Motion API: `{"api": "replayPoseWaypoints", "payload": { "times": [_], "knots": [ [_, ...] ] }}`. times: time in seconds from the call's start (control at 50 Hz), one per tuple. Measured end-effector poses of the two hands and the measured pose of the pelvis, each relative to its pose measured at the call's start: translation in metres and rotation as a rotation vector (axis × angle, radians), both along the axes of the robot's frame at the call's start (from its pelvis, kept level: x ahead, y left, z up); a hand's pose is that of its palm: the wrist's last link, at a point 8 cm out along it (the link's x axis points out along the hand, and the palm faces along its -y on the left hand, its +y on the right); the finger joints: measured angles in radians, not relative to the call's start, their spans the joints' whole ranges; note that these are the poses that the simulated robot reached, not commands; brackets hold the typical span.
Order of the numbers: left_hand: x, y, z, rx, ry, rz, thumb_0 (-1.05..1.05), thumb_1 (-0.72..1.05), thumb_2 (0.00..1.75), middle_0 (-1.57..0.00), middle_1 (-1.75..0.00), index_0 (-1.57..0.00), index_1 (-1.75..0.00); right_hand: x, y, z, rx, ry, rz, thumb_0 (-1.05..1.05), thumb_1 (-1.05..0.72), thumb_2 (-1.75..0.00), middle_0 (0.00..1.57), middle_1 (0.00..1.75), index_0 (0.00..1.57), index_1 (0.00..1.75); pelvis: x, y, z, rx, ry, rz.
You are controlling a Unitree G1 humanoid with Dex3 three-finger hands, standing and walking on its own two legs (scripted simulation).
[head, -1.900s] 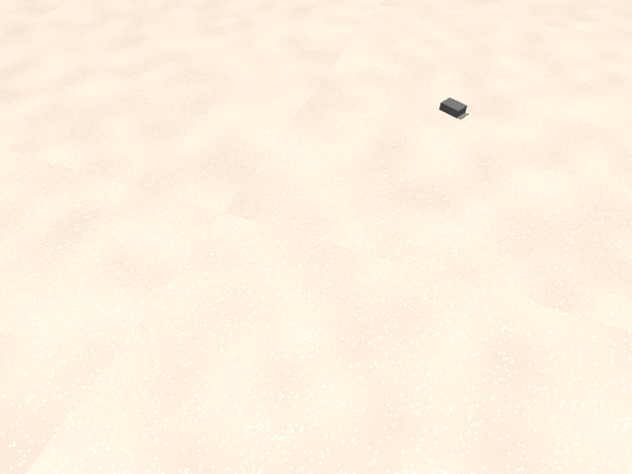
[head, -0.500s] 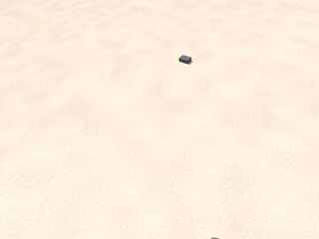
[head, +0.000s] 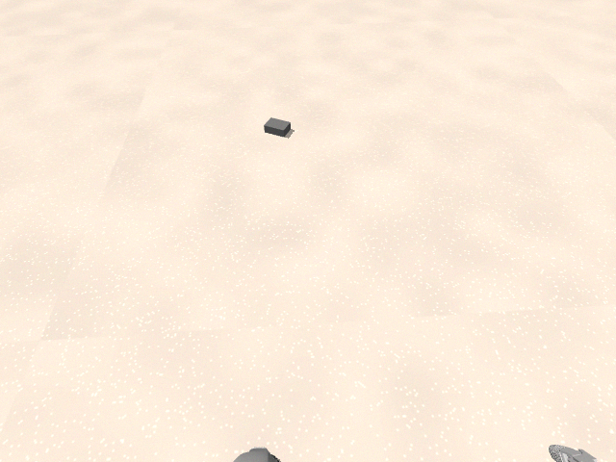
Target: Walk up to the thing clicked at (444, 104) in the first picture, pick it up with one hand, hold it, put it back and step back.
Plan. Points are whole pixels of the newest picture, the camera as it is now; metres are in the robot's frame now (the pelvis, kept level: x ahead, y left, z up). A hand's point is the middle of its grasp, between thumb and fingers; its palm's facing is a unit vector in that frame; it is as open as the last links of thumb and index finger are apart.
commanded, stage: walk up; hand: left
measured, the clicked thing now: (277, 127) +1.84 +0.31 -0.73
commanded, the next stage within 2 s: none
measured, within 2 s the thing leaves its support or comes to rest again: neither
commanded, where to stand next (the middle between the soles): +1.30 +0.21 m, yaw -22 degrees
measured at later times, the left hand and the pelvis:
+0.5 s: hand (202, 258) +0.48 +0.25 -0.11, palm faces -0.21 -0.88 -0.43, open 7.3 cm; pelvis +0.28 +0.02 -0.01, yaw -10 degrees
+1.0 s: hand (172, 208) +0.64 +0.37 -0.14, palm faces -0.29 -0.85 -0.43, open 7.4 cm; pelvis +0.52 +0.09 +0.00, yaw -16 degrees
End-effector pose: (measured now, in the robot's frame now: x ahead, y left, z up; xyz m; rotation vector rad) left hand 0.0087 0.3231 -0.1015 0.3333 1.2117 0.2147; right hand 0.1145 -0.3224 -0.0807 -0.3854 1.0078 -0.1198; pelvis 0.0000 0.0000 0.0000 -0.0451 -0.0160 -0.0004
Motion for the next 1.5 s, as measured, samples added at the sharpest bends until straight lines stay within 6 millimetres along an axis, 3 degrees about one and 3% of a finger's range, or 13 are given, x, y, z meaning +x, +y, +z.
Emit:
{"api": "replayPoseWaypoints", "payload": {
  "times": [0.08, 0.2, 0.34, 0.46, 0.52, 0.64, 0.76, 0.86, 0.94, 1.06, 1.26, 1.38, 1.5],
  "knots": [
    [0.086, 0.028, -0.012, 0.028, -0.005, -0.084, 0.01, 0.90, 0.90, -0.20, -0.30, -0.21, -0.30, 0.021, 0.014, 0.001, -0.032, -0.035, -0.087, 0.01, -0.91, -0.90, 0.20, 0.30, 0.20, 0.30, 0.043, 0.022, -0.008, 0.039, 0.000, -0.046],
    [0.218, 0.029, 0.015, 0.007, -0.098, -0.208, 0.01, 0.91, 0.90, -0.20, -0.30, -0.21, -0.30, 0.019, 0.032, 0.012, -0.011, 0.034, -0.219, 0.01, -0.91, -0.90, 0.20, 0.30, 0.20, 0.30, 0.106, 0.035, 0.014, 0.056, -0.003, -0.103],
    [0.353, 0.010, 0.037, 0.014, -0.168, -0.311, 0.01, 0.91, 0.90, -0.20, -0.30, -0.21, -0.30, 0.025, 0.037, -0.006, 0.020, 0.165, -0.319, 0.01, -0.91, -0.90, 0.20, 0.30, 0.20, 0.30, 0.184, 0.037, 0.015, 0.067, -0.012, -0.147],
    [0.453, -0.020, 0.032, 0.041, -0.253, -0.348, 0.01, 0.91, 0.90, -0.20, -0.30, -0.21, -0.30, 0.075, 0.027, -0.046, 0.056, 0.218, -0.361, 0.01, -0.91, -0.90, 0.20, 0.30, 0.20, 0.30, 0.259, 0.019, -0.009, 0.050, -0.022, -0.169],
    [0.475, -0.028, 0.033, 0.035, -0.283, -0.326, 0.00, 0.91, 0.90, -0.20, -0.30, -0.21, -0.30, 0.122, 0.028, -0.052, 0.075, 0.208, -0.339, 0.02, -0.91, -0.90, 0.20, 0.30, 0.20, 0.30, 0.286, 0.016, -0.009, 0.039, -0.033, -0.180],
    [0.482, -0.013, 0.037, 0.040, -0.196, -0.284, 0.00, 0.90, 0.90, -0.20, -0.30, -0.21, -0.30, 0.231, 0.030, -0.032, 0.088, 0.071, -0.276, 0.01, -0.91, -0.90, 0.20, 0.30, 0.20, 0.30, 0.337, 0.024, 0.007, 0.023, -0.034, -0.210],
    [0.497, 0.030, 0.027, 0.062, -0.086, -0.254, 0.01, 0.90, 0.90, -0.21, -0.30, -0.21, -0.30, 0.315, 0.033, -0.011, 0.049, 0.021, -0.244, 0.01, -0.91, -0.90, 0.20, 0.30, 0.20, 0.30, 0.397, 0.044, 0.007, 0.007, -0.017, -0.230],
    [0.540, 0.079, 0.002, 0.086, -0.010, -0.243, 0.01, 0.90, 0.90, -0.21, -0.30, -0.21, -0.30, 0.374, 0.044, -0.004, -0.022, -0.007, -0.258, 0.01, -0.91, -0.90, 0.20, 0.30, 0.20, 0.30, 0.459, 0.072, -0.008, 0.011, -0.009, -0.238],
    [0.593, 0.094, -0.007, 0.101, 0.029, -0.265, 0.01, 0.90, 0.90, -0.20, -0.30, -0.21, -0.30, 0.392, 0.062, -0.001, -0.041, -0.023, -0.329, 0.01, -0.91, -0.90, 0.20, 0.30, 0.20, 0.30, 0.496, 0.087, -0.009, 0.031, -0.019, -0.264],
    [0.686, 0.077, 0.008, 0.056, -0.035, -0.344, 0.01, 0.91, 0.90, -0.20, -0.30, -0.21, -0.30, 0.391, 0.091, 0.001, -0.002, 0.074, -0.414, 0.01, -0.91, -0.90, 0.20, 0.30, 0.20, 0.30, 0.547, 0.095, 0.008, 0.049, -0.034, -0.297],
    [0.827, 0.033, 0.025, 0.066, -0.194, -0.437, 0.01, 0.90, 0.90, -0.20, -0.30, -0.21, -0.30, 0.423, 0.104, -0.046, 0.092, 0.189, -0.478, 0.01, -0.91, -0.90, 0.20, 0.30, 0.20, 0.30, 0.634, 0.083, -0.008, 0.048, -0.049, -0.321],
    [0.859, 0.036, 0.038, 0.082, -0.244, -0.398, 0.00, 0.90, 0.90, -0.20, -0.30, -0.21, -0.30, 0.496, 0.104, -0.050, 0.115, 0.162, -0.428, 0.02, -0.91, -0.90, 0.20, 0.30, 0.20, 0.30, 0.673, 0.085, -0.003, 0.015, -0.055, -0.315],
    [0.874, 0.071, 0.039, 0.108, -0.178, -0.375, 0.00, 0.90, 0.90, -0.21, -0.30, -0.21, -0.30, 0.566, 0.099, -0.031, 0.083, 0.097, -0.385, 0.01, -0.91, -0.90, 0.20, 0.30, 0.20, 0.30, 0.715, 0.100, 0.003, 0.011, -0.043, -0.313]
  ]
}}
